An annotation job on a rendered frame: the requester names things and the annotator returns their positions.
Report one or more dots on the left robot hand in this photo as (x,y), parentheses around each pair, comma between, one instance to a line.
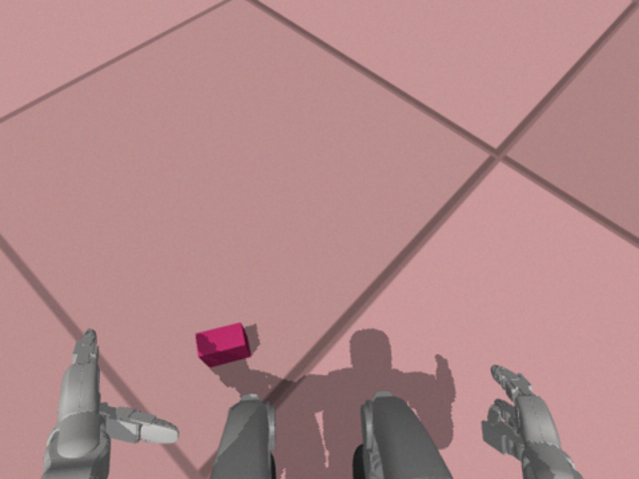
(80,393)

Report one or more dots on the left robot arm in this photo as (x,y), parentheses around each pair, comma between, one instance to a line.
(78,447)

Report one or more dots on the carton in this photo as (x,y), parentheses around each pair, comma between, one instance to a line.
(223,345)

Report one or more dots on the right robot arm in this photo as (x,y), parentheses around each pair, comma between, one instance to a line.
(542,461)

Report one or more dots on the right robot hand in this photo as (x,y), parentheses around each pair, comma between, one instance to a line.
(527,423)

